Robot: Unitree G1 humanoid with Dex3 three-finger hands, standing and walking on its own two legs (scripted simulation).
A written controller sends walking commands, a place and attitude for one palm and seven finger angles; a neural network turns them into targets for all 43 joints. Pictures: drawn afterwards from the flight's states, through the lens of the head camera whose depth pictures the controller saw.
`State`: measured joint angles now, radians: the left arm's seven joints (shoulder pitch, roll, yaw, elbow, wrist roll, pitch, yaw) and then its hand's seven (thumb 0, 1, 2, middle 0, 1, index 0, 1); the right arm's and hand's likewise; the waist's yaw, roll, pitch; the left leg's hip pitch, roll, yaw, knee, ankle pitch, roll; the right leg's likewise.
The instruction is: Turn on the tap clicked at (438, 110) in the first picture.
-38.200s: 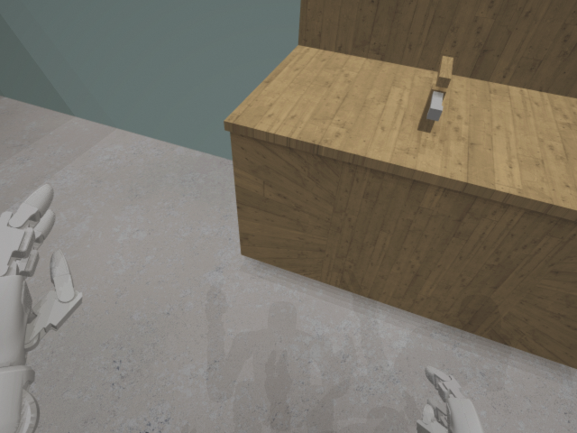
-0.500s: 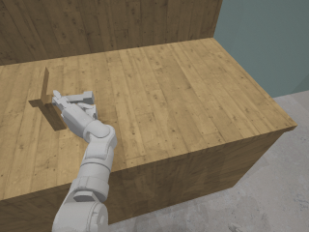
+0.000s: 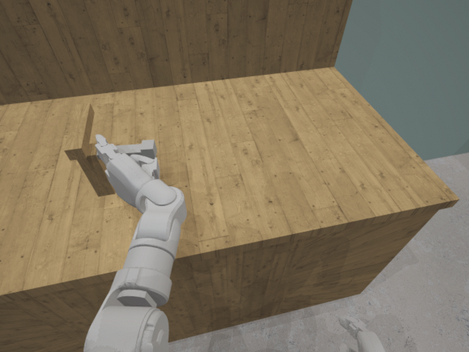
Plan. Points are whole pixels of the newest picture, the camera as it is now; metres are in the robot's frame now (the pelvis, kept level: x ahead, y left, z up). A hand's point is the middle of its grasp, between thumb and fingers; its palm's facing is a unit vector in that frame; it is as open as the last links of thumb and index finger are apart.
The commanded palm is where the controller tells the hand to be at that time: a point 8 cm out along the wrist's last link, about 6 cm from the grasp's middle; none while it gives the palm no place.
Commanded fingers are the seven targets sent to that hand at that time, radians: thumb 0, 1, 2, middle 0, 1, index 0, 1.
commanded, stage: lift the hand up off the lever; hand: left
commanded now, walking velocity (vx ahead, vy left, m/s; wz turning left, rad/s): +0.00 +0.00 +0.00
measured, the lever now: (148, 149) +0.47 +0.20 +0.08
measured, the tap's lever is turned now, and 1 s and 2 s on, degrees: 83 83 83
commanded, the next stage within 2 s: draw the hand back beside the body in 1.52 s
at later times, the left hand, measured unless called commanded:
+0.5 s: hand (153, 162) +0.40 +0.16 +0.13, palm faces +0.77 -0.63 -0.08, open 7.8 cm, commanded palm +0.34 +0.18 +0.13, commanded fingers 0.00 0.90 0.90 -0.15 -0.15 -0.15 -0.15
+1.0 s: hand (145, 155) +0.39 +0.17 +0.15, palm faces +0.77 -0.64 -0.06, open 7.8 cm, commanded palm +0.33 +0.18 +0.15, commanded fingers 0.00 0.90 0.90 -0.15 -0.15 -0.15 -0.15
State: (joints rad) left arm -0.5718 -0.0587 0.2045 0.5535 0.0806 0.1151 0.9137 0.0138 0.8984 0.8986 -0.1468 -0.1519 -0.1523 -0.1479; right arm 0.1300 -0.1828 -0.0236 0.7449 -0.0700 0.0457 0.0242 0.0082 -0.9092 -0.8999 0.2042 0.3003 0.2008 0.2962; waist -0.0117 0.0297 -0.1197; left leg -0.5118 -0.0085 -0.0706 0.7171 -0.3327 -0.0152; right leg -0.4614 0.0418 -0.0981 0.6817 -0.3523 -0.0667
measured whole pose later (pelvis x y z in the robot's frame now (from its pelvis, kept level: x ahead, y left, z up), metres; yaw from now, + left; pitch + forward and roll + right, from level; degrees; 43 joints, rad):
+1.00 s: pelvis +0.00 +0.00 +0.01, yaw +0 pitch +2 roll +0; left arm -0.51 -0.06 0.17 0.37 0.05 0.25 0.88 0.01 0.90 0.90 -0.15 -0.15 -0.15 -0.15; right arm 0.09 -0.18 -0.02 0.77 -0.05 0.03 0.00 0.01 -0.91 -0.90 0.20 0.30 0.20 0.30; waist 0.02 0.03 -0.08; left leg -0.36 0.00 -0.06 0.59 -0.28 -0.02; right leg -0.31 0.05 -0.09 0.57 -0.30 -0.07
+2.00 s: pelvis +0.01 +0.00 +0.02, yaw -3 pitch -4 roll +0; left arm 0.09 0.29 0.10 -0.09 -0.09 0.09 0.17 0.01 0.89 0.90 -0.17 -0.19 -0.17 -0.18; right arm 0.19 -0.23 0.01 0.61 0.02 0.05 -0.06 0.01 -0.91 -0.90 0.20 0.30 0.20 0.30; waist 0.01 0.02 0.00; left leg -0.11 0.02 -0.01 0.44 -0.25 -0.02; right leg -0.09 0.07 -0.03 0.41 -0.25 -0.07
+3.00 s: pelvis +0.00 +0.03 +0.03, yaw -1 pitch -6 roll -1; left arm 0.40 0.33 0.24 -0.37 -0.08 -0.11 0.11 0.01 0.89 0.90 -0.20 -0.30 -0.21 -0.30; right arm 0.16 -0.22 0.02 0.64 0.01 -0.06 -0.05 0.01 -0.91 -0.90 0.21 0.30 0.20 0.30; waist 0.07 0.05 0.04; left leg -0.09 -0.02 -0.03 0.41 -0.21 0.02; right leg -0.03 0.03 -0.05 0.34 -0.20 -0.03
